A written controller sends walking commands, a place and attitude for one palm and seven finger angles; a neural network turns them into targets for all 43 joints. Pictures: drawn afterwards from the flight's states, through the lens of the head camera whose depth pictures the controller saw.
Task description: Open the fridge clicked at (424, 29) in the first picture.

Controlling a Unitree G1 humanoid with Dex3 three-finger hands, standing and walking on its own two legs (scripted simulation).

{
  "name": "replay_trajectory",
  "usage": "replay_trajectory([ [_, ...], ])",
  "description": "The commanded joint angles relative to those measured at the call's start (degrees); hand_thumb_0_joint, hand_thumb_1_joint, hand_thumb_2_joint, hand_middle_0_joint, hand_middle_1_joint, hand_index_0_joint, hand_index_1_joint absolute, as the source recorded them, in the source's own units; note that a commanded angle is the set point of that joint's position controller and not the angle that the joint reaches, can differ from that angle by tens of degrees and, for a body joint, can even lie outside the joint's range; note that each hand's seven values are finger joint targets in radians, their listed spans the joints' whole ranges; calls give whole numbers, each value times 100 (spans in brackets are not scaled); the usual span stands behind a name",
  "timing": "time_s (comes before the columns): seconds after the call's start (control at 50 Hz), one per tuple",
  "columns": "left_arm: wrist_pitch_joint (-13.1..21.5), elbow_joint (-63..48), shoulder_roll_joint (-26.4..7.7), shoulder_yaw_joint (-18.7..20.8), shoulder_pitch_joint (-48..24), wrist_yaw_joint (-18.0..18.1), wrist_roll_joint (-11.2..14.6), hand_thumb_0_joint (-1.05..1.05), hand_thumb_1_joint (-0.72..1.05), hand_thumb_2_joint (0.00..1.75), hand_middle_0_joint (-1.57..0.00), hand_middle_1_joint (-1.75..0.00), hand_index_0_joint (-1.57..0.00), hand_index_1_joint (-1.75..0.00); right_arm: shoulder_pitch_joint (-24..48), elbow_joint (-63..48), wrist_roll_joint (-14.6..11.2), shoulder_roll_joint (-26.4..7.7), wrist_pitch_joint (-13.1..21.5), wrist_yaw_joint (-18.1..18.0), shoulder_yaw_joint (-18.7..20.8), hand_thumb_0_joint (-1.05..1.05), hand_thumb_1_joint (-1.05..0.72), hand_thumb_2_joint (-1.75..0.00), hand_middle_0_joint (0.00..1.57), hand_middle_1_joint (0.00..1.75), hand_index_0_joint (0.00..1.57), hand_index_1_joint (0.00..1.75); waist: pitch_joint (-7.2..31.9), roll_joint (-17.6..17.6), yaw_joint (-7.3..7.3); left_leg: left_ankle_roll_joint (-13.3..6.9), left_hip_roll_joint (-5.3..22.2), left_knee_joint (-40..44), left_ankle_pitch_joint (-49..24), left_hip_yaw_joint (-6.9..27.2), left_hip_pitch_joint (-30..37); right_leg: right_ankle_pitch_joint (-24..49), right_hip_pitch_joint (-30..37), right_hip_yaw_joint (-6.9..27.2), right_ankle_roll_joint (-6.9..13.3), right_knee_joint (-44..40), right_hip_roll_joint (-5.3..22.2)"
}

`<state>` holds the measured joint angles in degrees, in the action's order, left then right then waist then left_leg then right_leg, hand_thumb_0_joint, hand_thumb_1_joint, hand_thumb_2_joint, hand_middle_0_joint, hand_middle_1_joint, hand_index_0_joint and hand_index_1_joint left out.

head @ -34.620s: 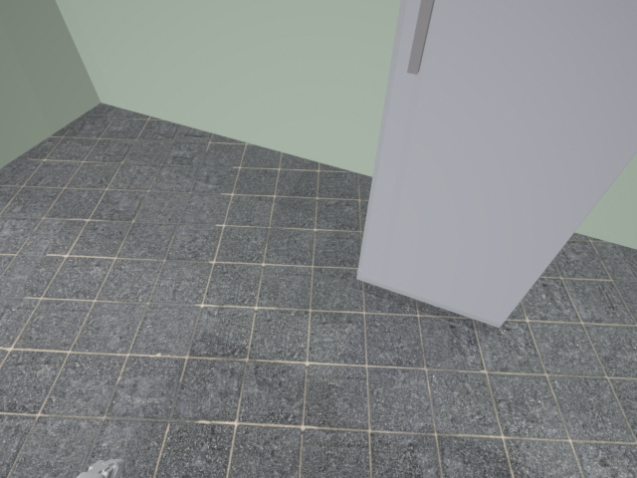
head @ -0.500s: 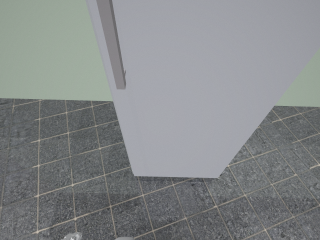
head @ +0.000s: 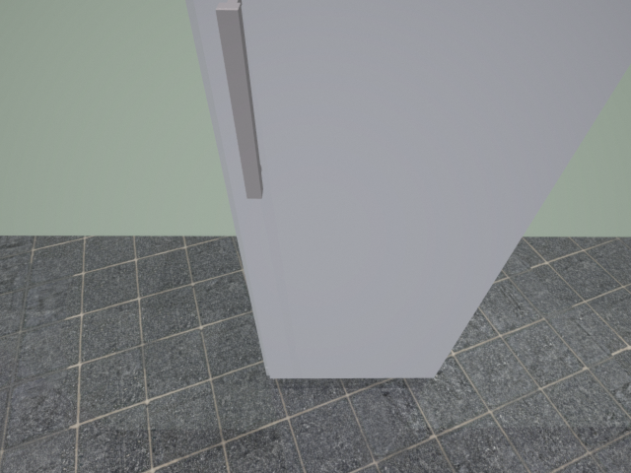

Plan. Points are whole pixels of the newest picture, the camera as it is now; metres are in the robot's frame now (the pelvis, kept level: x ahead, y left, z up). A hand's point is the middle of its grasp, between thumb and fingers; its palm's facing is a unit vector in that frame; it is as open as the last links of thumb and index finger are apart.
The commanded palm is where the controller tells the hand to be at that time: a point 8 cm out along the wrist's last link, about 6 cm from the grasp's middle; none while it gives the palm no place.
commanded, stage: come to a stop and stand still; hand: left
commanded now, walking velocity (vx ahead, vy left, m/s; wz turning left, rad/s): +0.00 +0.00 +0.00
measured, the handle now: (246, 109) +0.47 +0.11 +0.24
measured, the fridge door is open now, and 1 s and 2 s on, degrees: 0 0 0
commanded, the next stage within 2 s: look again from close up in 0.16 s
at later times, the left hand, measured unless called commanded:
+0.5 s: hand out of the picture +0.04 +0.21 -0.17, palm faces -0.02 -0.97 -0.26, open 7.4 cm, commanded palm none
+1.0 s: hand out of the picture +0.08 +0.22 -0.16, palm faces -0.02 -0.96 -0.29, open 7.4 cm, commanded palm none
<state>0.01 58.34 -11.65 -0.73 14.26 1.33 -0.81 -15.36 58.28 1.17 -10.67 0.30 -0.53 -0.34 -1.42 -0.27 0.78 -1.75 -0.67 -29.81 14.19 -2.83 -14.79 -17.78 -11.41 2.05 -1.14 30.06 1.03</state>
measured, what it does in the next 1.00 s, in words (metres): stands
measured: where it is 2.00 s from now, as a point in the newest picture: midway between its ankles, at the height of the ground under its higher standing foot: outside the picture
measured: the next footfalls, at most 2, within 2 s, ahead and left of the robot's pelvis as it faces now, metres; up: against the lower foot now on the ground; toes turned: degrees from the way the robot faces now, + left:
none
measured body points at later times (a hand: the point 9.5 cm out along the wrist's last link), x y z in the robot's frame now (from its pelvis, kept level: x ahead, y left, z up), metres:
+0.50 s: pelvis +0.01 +0.00 +0.01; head +0.02 +0.01 +0.46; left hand +0.04 +0.26 -0.15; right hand +0.09 -0.27 -0.13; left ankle +0.02 +0.10 -0.73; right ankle -0.02 -0.14 -0.73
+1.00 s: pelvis +0.02 -0.01 +0.01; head +0.03 -0.01 +0.46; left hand +0.08 +0.27 -0.14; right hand +0.08 -0.28 -0.13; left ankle +0.02 +0.10 -0.73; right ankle -0.02 -0.14 -0.73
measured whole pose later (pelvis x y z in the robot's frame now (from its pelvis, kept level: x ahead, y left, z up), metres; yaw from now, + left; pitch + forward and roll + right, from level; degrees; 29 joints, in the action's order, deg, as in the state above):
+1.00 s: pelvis +0.02 -0.01 +0.01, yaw +0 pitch -1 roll +0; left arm 0.5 62.2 -17.0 -0.2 9.2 0.4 -0.7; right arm -8.3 63.7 0.9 -15.5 0.9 -0.6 -0.6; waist -2.0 1.1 -0.1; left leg -0.6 -0.2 -22.8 11.9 -2.3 -10.2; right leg -15.7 -6.9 1.5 -0.5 23.3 0.5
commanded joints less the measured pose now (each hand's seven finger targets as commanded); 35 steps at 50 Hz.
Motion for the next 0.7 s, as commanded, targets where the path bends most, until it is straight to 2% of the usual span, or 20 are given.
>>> replay_trajectory([
  [0.0,146,-245,-806,164,159,48,-22,0,90,90,-20,-30,-20,-30,29,-284,-31,-920,182,-43,216,0,-90,-90,20,30,20,30,-76,24,-66,-117,618,885,35,784,92,184,-319,338,334,-612,312],
  [0.08,173,-126,-903,172,156,41,-22,0,90,90,-20,-30,-20,-30,170,-200,-49,-1005,214,-56,219,0,-90,-90,20,30,20,30,110,18,-68,-125,627,759,-579,724,350,654,-202,368,311,-626,368],
  [0.14,154,-48,-950,160,138,31,-18,0,90,90,-20,-30,-20,-30,282,-135,-55,-1070,206,-56,208,0,-90,-90,20,30,20,30,31,-55,-82,-118,659,852,-493,759,349,563,-212,362,293,-681,373],
  [0.16,167,-26,-993,164,144,31,-30,0,90,90,-20,-30,-20,-30,307,-120,-58,-1075,211,-59,216,0,-90,-90,20,30,20,30,24,-3,-97,-124,654,804,-658,711,369,728,-164,359,292,-698,394],
  [0.2,171,17,-1042,163,81,27,-24,0,90,90,-20,-30,-20,-30,374,-82,-57,-1132,205,-56,215,0,-90,-90,20,30,20,30,76,70,-70,-104,644,796,-733,711,438,814,-154,392,294,-717,422],
  [0.34,168,120,-1197,158,-39,7,-16,0,90,90,-20,-30,-20,-30,603,21,-58,-1277,203,-52,205,0,-90,-90,20,30,20,30,154,-36,-89,-77,675,853,-873,703,555,941,-54,391,276,-806,473],
  [0.36,180,117,-1207,169,-31,10,-27,0,90,90,-20,-30,-20,-30,631,21,-65,-1263,205,-54,207,0,-90,-90,20,30,20,30,129,87,-108,-91,677,819,-965,699,564,1069,-21,393,279,-826,479],
  [0.42,164,116,-1267,167,-150,0,-15,0,90,90,-20,-30,-20,-30,700,48,-56,-1347,204,-46,195,0,-90,-90,20,30,20,30,139,-80,-102,-69,685,905,-932,725,549,994,3,396,271,-833,481],
  [0.68,180,73,-1444,224,-409,-13,-16,0,90,90,-20,-30,-20,-30,823,122,-49,-1451,219,-49,198,0,-90,-90,20,30,20,30,300,-5,-124,-39,711,921,-1442,692,691,1455,232,351,266,-880,544],
])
